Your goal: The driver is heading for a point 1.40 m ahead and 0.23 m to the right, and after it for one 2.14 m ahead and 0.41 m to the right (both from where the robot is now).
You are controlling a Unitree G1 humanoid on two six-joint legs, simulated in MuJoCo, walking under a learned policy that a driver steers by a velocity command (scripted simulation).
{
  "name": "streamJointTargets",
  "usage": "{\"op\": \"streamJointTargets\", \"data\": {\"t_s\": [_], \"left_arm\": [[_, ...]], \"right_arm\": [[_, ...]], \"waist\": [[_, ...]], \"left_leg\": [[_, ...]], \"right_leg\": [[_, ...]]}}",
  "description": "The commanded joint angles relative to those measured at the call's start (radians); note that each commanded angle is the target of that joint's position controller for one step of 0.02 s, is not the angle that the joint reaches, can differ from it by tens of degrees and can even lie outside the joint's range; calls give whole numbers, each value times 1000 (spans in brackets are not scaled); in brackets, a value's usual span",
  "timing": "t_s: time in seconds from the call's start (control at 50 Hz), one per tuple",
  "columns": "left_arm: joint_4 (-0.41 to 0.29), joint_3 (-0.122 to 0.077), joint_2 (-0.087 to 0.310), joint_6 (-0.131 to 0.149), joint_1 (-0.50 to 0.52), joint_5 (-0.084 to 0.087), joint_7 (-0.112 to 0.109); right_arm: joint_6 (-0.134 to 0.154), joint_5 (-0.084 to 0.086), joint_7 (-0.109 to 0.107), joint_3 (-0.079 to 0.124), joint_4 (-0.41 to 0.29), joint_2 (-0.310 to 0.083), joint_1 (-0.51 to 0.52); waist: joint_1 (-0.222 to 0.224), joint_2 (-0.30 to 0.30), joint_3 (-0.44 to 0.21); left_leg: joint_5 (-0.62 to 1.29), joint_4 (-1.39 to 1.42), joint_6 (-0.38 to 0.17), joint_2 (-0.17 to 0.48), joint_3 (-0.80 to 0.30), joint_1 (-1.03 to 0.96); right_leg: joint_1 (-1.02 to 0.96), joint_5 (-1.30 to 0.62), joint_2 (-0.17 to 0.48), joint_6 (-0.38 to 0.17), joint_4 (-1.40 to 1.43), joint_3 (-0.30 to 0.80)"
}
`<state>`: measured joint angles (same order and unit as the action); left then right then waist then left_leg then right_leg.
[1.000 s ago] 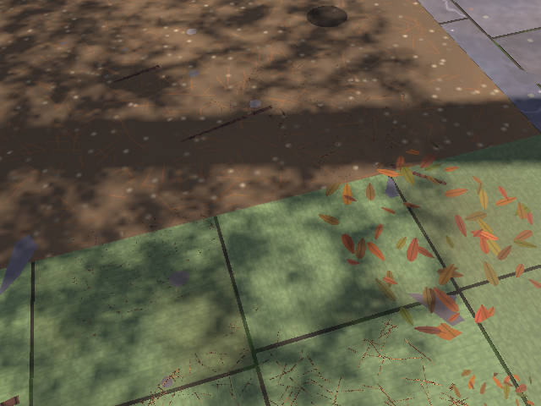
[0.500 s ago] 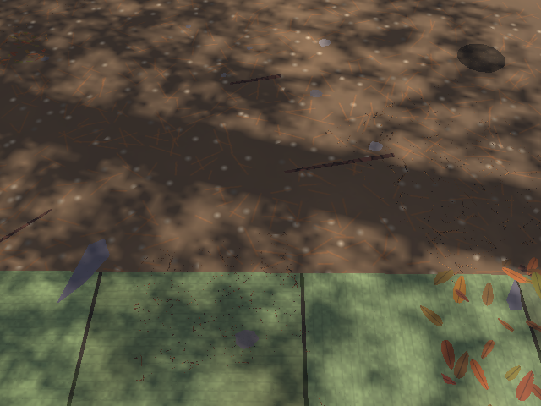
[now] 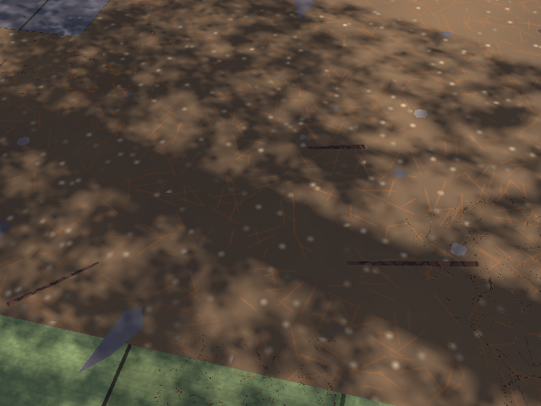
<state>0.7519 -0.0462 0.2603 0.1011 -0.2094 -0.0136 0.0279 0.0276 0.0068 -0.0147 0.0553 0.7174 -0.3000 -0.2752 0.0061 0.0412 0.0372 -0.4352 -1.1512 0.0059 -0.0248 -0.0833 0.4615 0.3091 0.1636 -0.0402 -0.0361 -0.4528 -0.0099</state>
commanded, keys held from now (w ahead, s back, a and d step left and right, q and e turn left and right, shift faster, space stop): no key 0.64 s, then w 0.36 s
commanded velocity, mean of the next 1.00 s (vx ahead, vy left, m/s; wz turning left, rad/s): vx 0.16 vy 0.00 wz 0.04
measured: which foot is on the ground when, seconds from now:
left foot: up 0.00-0.22, down 0.24-0.88, up 0.90-1.00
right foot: down 0.00-1.00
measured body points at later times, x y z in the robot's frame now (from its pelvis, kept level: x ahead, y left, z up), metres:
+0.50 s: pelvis +0.12 +0.03 +0.00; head +0.13 +0.04 +0.44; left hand +0.20 +0.29 -0.14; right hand +0.30 -0.21 -0.10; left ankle +0.15 +0.13 -0.74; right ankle +0.05 -0.10 -0.74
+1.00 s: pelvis +0.17 +0.02 +0.00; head +0.18 +0.01 +0.45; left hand +0.12 +0.28 -0.14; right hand +0.31 -0.24 -0.12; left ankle +0.18 +0.13 -0.69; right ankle +0.05 -0.10 -0.74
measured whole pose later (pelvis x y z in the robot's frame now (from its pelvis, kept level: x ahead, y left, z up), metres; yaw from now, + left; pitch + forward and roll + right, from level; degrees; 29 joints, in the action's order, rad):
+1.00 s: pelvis +0.17 +0.02 +0.00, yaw +0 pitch +1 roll +1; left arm 1.04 -0.04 0.24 0.07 -0.42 0.01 -0.01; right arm 0.07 0.03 0.02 0.06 0.87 -0.26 -0.15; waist 0.05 0.00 0.00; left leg -0.44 -0.91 -0.03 -0.01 0.05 0.47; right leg 0.01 0.40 0.02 -0.01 -0.39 0.02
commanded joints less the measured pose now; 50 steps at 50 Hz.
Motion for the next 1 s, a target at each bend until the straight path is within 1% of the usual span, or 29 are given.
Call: {"op": "streamJointTargets", "data": {"t_s": [0.02, 0.06, 0.1, 0.16, 0.22, 0.24, 0.26, 0.28, 0.3, 0.32, 0.34, 0.36, 0.38, 0.48, 0.64, 0.66, 0.7, 0.72, 0.76, 0.8, 0.82, 0.84, 0.86, 0.88, 0.9, 0.92, 0.94, 0.98, 1.0], "left_arm": [[-32, -16, 100, 11, 27, -3, -2], [-13, -24, 135, 0, 40, 2, -11], [4, -29, 158, -15, 30, 9, -18], [34, -27, 162, -32, 0, 17, -20], [51, -19, 150, -44, 20, 31, -21], [65, -10, 126, -43, -9, 28, -20], [63, 2, 95, -36, -33, 2, -20], [86, 12, 59, -32, -155, -11, -17], [90, 20, 59, -41, -127, -10, -23], [82, 15, 87, -55, -76, -5, -25], [88, 10, 106, -67, -52, 0, -30], [88, 7, 120, -79, -42, -1, -33], [89, 7, 121, -87, -47, -2, -35], [116, 7, 118, -98, -41, 5, -46], [172, 3, 108, -121, -25, 6, -59], [187, 4, 98, -122, -43, 6, -60], [197, 2, 100, -121, -40, 14, -62], [193, 2, 99, -117, -34, 16, -64], [184, 6, 84, -94, -36, 20, -66], [188, 8, 72, -65, -59, 26, -58], [197, 7, 75, -53, -82, 27, -53], [214, 5, 78, -43, -117, 26, -49], [238, 2, 89, -35, -167, 24, -46], [269, -10, 129, -27, -240, 28, -46], [287, -32, 208, -23, -287, 34, -44], [283, -33, 197, -21, -283, 28, -41], [286, -26, 162, -17, -309, 21, -41], [289, -21, 136, -22, -333, 24, -38], [286, -17, 123, -30, -326, 25, -40]], "right_arm": [[2, -6, -5, 14, -62, -42, -34], [-3, -11, -6, 1, -65, -14, -13], [-6, -9, -3, -2, -64, -17, 25], [-11, -8, 0, 5, -76, -40, 91], [-9, -17, 2, 13, -75, -46, 102], [-7, -25, -1, 18, -76, -65, 102], [-7, -34, -10, 27, -85, -116, 88], [-18, -35, -17, 26, -87, -126, 115], [-25, -23, -11, 10, -87, -52, 140], [-29, -16, -1, 6, -87, -31, 168], [-30, -16, 5, 8, -89, -38, 182], [-26, -17, 10, 10, -86, -48, 179], [-20, -17, 13, 13, -77, -59, 173], [-8, -15, 13, 14, -41, -50, 168], [-13, -12, 9, 18, 31, -48, 192], [-15, -12, 7, 17, 50, -41, 178], [-24, -1, -1, 30, 73, -69, 160], [-25, 0, -5, 34, 80, -79, 150], [-12, 2, -6, 37, 95, -88, 121], [7, 4, 0, 38, 110, -89, 96], [13, 6, 2, 37, 105, -87, 115], [18, 10, 5, 35, 90, -81, 165], [23, 15, 10, 30, 65, -64, 236], [35, 18, 14, 21, 40, -28, 301], [56, 17, 19, 15, 17, -11, 333], [69, 16, 21, 21, 16, -45, 349], [77, 19, 26, 23, 15, -47, 349], [77, 32, 40, 12, 15, -16, 355], [77, 32, 48, 9, 8, -10, 375]], "waist": [[-31, -149, -90], [-33, -153, -126], [-15, -156, -151], [12, -146, -139], [-13, -132, -111], [-14, -104, -108], [2, -31, -154], [74, 95, -206], [47, 99, -214], [35, 75, -166], [22, 44, -128], [15, 34, -103], [20, 33, -98], [16, 2, -135], [21, -29, -95], [24, -23, -109], [10, -19, -54], [3, -13, -16], [-2, 43, 39], [4, 99, 35], [18, 98, 29], [43, 72, 28], [74, 11, 35], [101, -110, 37], [106, -260, 61], [111, -251, 110], [109, -199, 111], [105, -147, 103], [103, -142, 100]], "left_leg": [[56, 143, 31, 70, 3, 59], [142, 293, 43, 73, 23, -14], [259, 408, 44, 62, 41, -83], [319, 513, 31, 51, 42, -117], [400, 694, -13, 35, 59, -218], [519, 766, -36, 61, 24, -287], [809, 734, -71, 165, -73, -401], [900, 673, -162, 250, -149, -500], [760, 673, -184, 236, -148, -452], [621, 675, -152, 179, -117, -393], [560, 668, -122, 138, -83, -363], [562, 662, -108, 124, -73, -340], [586, 660, -103, 120, -69, -324], [753, 621, -108, 114, -56, -351], [612, 655, -102, 96, -42, -317], [482, 669, -99, 85, -34, -320], [71, 703, -108, 68, -41, -280], [-115, 736, -120, 79, -71, -241], [-290, 816, -158, 139, -181, -202], [-330, 876, -201, 205, -305, -210], [-302, 876, -204, 210, -314, -193], [-237, 851, -187, 184, -269, -148], [-129, 778, -148, 123, -161, -73], [21, 597, -87, 25, 1, 43], [117, 418, -40, -45, 128, 205], [-33, 327, -32, -7, 125, 347], [-103, 222, -33, 31, 94, 443], [-60, 178, -39, 85, 87, 568], [-4, 215, -40, 98, 98, 553]], "right_leg": [[-133, -686, 244, -182, 156, 185], [-121, -743, 235, -187, 158, 127], [-121, -708, 227, -177, 163, 93], [-147, -582, 236, -166, 148, 102], [-131, -389, 223, -127, 91, 122], [-108, -300, 192, -86, 62, 121], [-62, -169, 142, -35, -4, 86], [16, 98, 82, 15, -17, 42], [-20, 153, 87, 41, 3, 34], [-32, 121, 80, 51, 25, 27], [-18, 102, 73, 49, 20, 19], [-17, 69, 72, 46, 19, 23], [-38, 40, 78, 45, 20, 27], [-106, -72, 92, 47, 5, 36], [-134, -16, 88, 52, 29, 30], [-140, 69, 79, 49, 38, 18], [-71, 278, 55, 24, 11, -6], [-32, 349, 55, 9, -10, -5], [28, 386, 51, -11, -72, -7], [33, 336, 46, -38, -119, -6], [-2, 313, 53, -59, -100, 4], [-67, 293, 67, -80, -44, 23], [-155, 292, 100, -102, 45, 71], [-270, 308, 177, -133, 143, 201], [-395, 207, 308, -178, 231, 403], [-455, 11, 398, -214, 233, 480], [-529, -129, 425, -228, 214, 484], [-634, -211, 410, -201, 208, 401], [-623, -216, 387, -176, 226, 346]]}}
